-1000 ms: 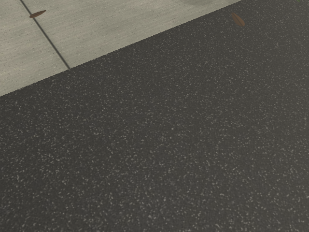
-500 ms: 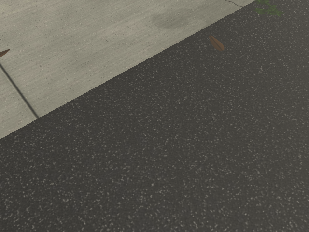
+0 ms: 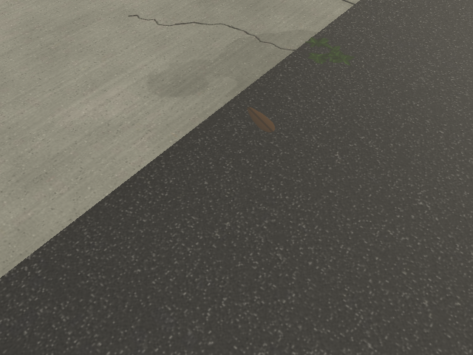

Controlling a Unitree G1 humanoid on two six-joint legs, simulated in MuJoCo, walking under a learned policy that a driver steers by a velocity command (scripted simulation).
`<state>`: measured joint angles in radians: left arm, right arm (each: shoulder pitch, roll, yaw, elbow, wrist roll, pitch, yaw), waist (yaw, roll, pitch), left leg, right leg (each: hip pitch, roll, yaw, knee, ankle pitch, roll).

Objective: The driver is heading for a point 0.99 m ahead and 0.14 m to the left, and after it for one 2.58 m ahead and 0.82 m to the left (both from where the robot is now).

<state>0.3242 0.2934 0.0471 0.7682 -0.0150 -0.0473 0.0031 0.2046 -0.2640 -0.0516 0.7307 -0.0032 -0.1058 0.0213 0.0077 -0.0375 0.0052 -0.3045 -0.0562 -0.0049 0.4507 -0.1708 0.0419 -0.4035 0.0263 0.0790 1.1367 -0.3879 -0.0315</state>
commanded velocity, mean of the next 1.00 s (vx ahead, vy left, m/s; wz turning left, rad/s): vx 0.50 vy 0.00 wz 0.26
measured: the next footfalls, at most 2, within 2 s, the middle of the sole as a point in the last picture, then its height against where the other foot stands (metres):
right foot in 0.36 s outside the picture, level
left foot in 0.88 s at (197, 318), level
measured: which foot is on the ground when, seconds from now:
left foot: down 0.00-0.36, up 0.38-0.86, down 0.88-1.00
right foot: up 0.00-0.34, down 0.36-0.90, up 0.92-1.00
